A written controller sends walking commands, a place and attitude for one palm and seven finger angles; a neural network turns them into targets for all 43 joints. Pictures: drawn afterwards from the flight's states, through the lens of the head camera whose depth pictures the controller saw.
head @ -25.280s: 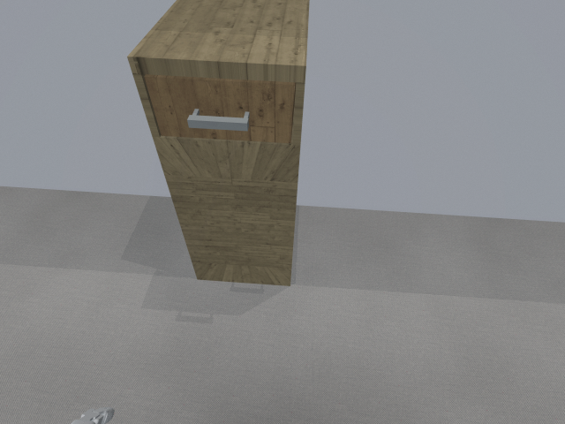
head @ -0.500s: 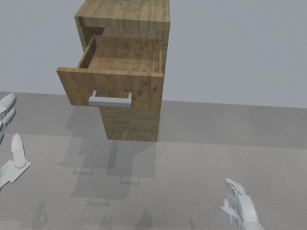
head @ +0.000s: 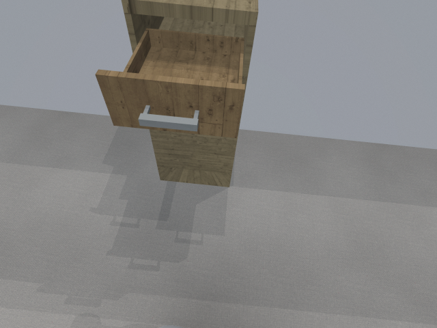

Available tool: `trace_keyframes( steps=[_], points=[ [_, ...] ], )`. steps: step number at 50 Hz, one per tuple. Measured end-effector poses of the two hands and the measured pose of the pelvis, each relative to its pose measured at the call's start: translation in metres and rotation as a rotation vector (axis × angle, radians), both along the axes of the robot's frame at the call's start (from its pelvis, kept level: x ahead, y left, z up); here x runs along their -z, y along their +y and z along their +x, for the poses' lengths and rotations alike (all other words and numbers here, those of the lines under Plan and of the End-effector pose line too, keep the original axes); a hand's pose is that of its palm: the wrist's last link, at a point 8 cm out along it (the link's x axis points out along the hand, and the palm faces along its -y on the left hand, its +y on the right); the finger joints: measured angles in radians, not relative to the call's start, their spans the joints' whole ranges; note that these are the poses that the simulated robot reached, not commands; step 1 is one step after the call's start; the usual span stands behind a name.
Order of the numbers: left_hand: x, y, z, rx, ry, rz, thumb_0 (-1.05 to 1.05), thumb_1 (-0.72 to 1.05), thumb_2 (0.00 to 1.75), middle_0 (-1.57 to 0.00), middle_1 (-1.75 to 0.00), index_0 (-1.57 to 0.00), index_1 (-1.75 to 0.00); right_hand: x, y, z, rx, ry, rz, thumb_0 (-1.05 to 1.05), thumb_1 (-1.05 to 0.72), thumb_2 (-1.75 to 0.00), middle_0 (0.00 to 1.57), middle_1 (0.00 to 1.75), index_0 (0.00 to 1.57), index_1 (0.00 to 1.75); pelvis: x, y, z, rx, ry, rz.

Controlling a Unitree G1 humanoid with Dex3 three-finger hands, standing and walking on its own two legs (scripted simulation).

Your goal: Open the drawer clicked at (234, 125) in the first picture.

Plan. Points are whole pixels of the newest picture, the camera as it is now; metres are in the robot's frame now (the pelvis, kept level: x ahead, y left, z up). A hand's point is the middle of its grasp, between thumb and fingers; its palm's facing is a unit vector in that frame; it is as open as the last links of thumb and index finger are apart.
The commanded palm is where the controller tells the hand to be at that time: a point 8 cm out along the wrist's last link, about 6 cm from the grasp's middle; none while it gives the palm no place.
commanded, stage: let the arm hang, fingers relaxed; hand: left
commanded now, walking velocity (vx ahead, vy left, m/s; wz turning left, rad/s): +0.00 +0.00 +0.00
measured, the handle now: (170, 116) +0.56 +0.15 +0.02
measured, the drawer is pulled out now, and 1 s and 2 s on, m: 0.30 0.30 0.30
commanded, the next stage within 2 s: look to check the result in 0.64 s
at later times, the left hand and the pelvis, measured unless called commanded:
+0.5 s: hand out of the picture +0.02 +0.17 -0.17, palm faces +0.01 -0.98 -0.20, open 7.4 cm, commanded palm none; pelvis +0.00 +0.00 +0.00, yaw -2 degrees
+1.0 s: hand out of the picture +0.01 +0.16 -0.17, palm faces +0.02 -0.98 -0.21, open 7.4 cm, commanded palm none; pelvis +0.02 -0.01 +0.00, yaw -2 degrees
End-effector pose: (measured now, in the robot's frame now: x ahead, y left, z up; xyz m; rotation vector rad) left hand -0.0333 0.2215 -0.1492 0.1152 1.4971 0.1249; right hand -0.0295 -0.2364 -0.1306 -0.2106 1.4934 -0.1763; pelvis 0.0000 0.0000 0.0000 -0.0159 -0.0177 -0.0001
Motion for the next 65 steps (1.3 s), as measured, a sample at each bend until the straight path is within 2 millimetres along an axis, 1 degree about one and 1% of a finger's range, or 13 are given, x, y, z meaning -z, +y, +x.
trace_keyframes(
  steps=[3, 5, 7, 11, 16, 21, 26, 30, 37, 41, 49, 65],
  points=[
    [-0.005, 0.004, -0.016, -0.017, 0.042, 0.021, 0.01, 0.93, 0.9, -0.2, -0.3, -0.2, -0.3, 0.003, 0.008, -0.014, 0.023, 0.031, 0.017, 0.01, -0.91, -0.9, 0.2, 0.3, 0.2, 0.3, -0.001, 0.001, 0.0, 0.002, -0.004, -0.001],
    [-0.008, 0.008, -0.02, -0.021, 0.054, 0.037, 0.01, 0.92, 0.9, -0.2, -0.3, -0.2, -0.3, 0.006, 0.013, -0.017, 0.036, 0.029, 0.032, 0.01, -0.91, -0.9, 0.2, 0.3, 0.2, 0.3, -0.002, 0.002, -0.001, 0.005, -0.007, 0.0],
    [-0.011, 0.011, -0.02, -0.02, 0.052, 0.053, 0.01, 0.92, 0.9, -0.2, -0.3, -0.2, -0.3, 0.009, 0.02, -0.016, 0.046, 0.016, 0.049, 0.01, -0.91, -0.9, 0.2, 0.3, 0.2, 0.3, -0.003, 0.003, -0.001, 0.008, -0.012, 0.001],
    [-0.013, 0.015, -0.009, -0.01, 0.019, 0.077, 0.01, 0.91, 0.9, -0.2, -0.3, -0.2, -0.3, 0.016, 0.031, -0.008, 0.057, -0.028, 0.086, 0.01, -0.91, -0.9, 0.2, 0.3, 0.2, 0.3, -0.003, 0.003, -0.002, 0.016, -0.018, 0.006],
    [-0.014, 0.013, 0.013, 0.006, -0.049, 0.084, 0.0, 0.91, 0.9, -0.2, -0.3, -0.2, -0.3, 0.02, 0.04, 0.005, 0.059, -0.076, 0.114, 0.01, -0.91, -0.9, 0.2, 0.3, 0.2, 0.3, -0.003, 0.002, -0.003, 0.022, -0.02, 0.011],
    [-0.012, 0.005, 0.034, 0.016, -0.105, 0.069, 0.0, 0.91, 0.9, -0.2, -0.3, -0.2, -0.3, 0.021, 0.036, 0.005, 0.07, -0.082, 0.109, 0.02, -0.92, -0.9, 0.2, 0.3, 0.2, 0.3, -0.003, 0.001, -0.001, 0.026, -0.02, 0.014],
    [-0.01, -0.005, 0.046, 0.027, -0.126, 0.047, 0.0, 0.91, 0.9, -0.2, -0.3, -0.2, -0.3, 0.018, 0.03, 0.003, 0.081, -0.078, 0.095, 0.01, -0.92, -0.9, 0.2, 0.3, 0.2, 0.3, -0.003, -0.002, 0.001, 0.029, -0.021, 0.016],
    [-0.008, -0.008, 0.047, 0.026, -0.113, 0.042, 0.0, 0.91, 0.9, -0.2, -0.3, -0.2, -0.3, 0.016, 0.027, 0.001, 0.086, -0.063, 0.086, 0.01, -0.91, -0.9, 0.2, 0.3, 0.2, 0.3, -0.003, -0.004, 0.003, 0.029, -0.018, 0.015],
    [-0.009, -0.01, 0.042, 0.014, -0.08, 0.044, 0.0, 0.91, 0.9, -0.2, -0.3, -0.2, -0.3, 0.016, 0.024, 0.001, 0.086, -0.037, 0.085, 0.01, -0.91, -0.9, 0.2, 0.3, 0.2, 0.3, -0.004, -0.007, 0.008, 0.027, -0.014, 0.015],
    [-0.01, -0.011, 0.04, 0.007, -0.066, 0.048, 0.0, 0.91, 0.9, -0.2, -0.3, -0.2, -0.3, 0.016, 0.024, 0.006, 0.082, -0.039, 0.089, 0.01, -0.91, -0.9, 0.2, 0.3, 0.2, 0.3, -0.004, -0.008, 0.011, 0.026, -0.015, 0.016],
    [-0.011, -0.015, 0.041, 0.003, -0.058, 0.054, 0.0, 0.9, 0.9, -0.2, -0.3, -0.2, -0.3, 0.018, 0.022, 0.023, 0.072, -0.064, 0.097, 0.0, -0.91, -0.9, 0.2, 0.3, 0.2, 0.3, -0.005, -0.012, 0.016, 0.026, -0.017, 0.017],
    [-0.012, -0.025, 0.056, 0.007, -0.065, 0.049, 0.0, 0.9, 0.9, -0.2, -0.3, -0.2, -0.3, 0.017, 0.009, 0.037, 0.065, -0.063, 0.085, 0.01, -0.91, -0.9, 0.2, 0.3, 0.2, 0.3, -0.005, -0.019, 0.027, 0.028, -0.011, 0.021]
  ],
)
